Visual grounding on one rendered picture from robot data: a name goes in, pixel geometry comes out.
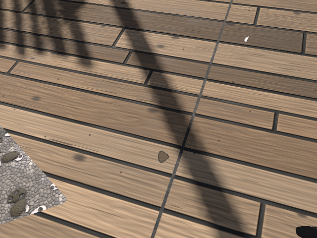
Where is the robot right hand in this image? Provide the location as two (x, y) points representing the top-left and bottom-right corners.
(295, 226), (317, 238)

